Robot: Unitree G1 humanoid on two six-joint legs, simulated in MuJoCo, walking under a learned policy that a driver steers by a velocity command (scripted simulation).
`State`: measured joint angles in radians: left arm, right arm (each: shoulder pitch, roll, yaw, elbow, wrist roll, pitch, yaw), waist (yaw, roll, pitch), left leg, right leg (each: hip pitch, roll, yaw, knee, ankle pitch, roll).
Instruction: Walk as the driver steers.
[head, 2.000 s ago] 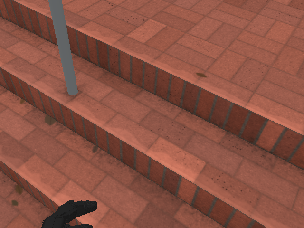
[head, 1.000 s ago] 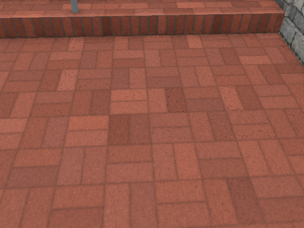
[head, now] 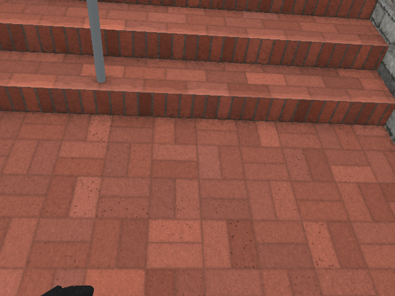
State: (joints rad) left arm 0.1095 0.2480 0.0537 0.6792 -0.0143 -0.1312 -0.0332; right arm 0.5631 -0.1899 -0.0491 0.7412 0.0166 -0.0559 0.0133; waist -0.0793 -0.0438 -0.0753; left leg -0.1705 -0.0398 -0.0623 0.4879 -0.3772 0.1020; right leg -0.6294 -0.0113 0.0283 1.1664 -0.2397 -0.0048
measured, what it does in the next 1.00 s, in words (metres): walks ahead, turning right: right foot, then left foot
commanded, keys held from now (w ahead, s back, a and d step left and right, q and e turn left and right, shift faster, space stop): w+q+shift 0.10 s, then w+e+shift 0.90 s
